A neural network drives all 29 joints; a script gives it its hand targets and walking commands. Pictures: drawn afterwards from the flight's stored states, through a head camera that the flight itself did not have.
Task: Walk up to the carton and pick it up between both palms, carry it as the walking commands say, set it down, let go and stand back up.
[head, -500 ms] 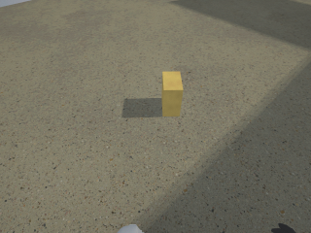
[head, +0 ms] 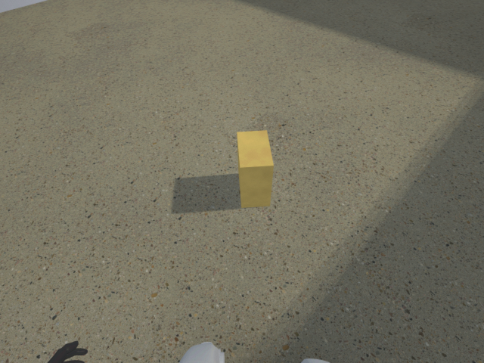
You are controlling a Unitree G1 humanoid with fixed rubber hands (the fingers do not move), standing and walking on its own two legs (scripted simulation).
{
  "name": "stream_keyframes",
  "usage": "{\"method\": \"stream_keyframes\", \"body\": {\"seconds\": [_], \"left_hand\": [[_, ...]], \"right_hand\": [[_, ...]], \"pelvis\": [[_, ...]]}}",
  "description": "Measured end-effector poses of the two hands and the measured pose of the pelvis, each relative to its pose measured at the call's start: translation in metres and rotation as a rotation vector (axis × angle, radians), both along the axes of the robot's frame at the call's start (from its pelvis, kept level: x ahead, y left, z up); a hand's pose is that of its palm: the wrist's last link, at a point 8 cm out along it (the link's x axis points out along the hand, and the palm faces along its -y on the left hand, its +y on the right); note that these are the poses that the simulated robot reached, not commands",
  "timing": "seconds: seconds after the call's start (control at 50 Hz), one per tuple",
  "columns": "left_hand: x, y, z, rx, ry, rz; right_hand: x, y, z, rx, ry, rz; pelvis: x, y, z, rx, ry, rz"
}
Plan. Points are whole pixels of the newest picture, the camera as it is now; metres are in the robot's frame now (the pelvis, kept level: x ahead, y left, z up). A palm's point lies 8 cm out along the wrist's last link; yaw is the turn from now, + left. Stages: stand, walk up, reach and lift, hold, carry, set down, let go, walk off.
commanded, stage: walk up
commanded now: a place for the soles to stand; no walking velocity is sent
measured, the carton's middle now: (253, 169) +1.06 -0.01 -0.59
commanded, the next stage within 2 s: none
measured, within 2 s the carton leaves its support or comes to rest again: neither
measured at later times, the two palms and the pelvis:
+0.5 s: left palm (104, 274) +0.29 +0.30 -0.08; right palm (450, 294) +0.26 -0.37 -0.09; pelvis +0.21 -0.03 +0.00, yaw +1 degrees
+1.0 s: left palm (133, 199) +0.49 +0.30 -0.09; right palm (420, 213) +0.45 -0.39 -0.10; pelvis +0.41 -0.04 -0.01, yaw +1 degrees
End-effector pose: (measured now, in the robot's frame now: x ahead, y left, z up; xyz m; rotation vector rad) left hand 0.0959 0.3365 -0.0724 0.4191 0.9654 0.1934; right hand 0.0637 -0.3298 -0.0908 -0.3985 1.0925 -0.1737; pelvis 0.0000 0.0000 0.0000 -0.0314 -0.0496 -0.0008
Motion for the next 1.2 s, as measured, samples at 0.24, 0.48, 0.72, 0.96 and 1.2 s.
{"method": "stream_keyframes", "body": {"seconds": [0.24,0.48,0.72,0.96,1.2], "left_hand": [[0.088,-0.002,-0.016,-0.039,0.107,-0.009],[0.195,-0.033,-0.011,-0.011,0.013,0.018],[0.24,-0.009,-0.03,-0.021,0.155,0.089],[0.379,-0.04,-0.014,0.006,0.048,0.007],[0.417,-0.021,-0.023,0.004,0.137,0.099]], "right_hand": [[0.08,-0.009,0.022,-0.074,-0.029,-0.036],[0.178,-0.04,-0.004,-0.047,0.06,-0.027],[0.326,-0.015,0.013,-0.062,-0.091,0.057],[0.364,-0.056,-0.003,-0.054,0.038,-0.042],[0.52,-0.026,0.002,-0.037,-0.05,0.076]], "pelvis": [[0.1,0.007,0.005,0.037,0.038,-0.009],[0.2,-0.028,-0.006,-0.004,-0.005,0.017],[0.294,-0.01,-0.008,0.034,0.026,0.015],[0.395,-0.04,-0.009,0.013,0.018,0.007],[0.48,-0.027,-0.009,0.021,0.01,0.023]]}}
